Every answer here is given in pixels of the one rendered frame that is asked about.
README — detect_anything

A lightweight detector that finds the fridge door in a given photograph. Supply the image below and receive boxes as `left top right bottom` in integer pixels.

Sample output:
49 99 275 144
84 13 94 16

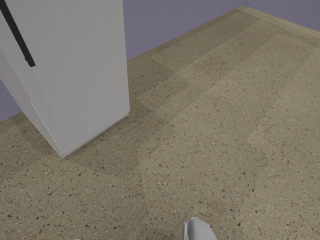
0 0 130 154

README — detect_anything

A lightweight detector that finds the handle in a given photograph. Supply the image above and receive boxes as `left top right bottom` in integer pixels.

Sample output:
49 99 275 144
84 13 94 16
0 0 36 67

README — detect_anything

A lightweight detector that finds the right robot thigh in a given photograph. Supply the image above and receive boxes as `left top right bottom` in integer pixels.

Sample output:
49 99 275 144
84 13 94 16
182 219 217 240

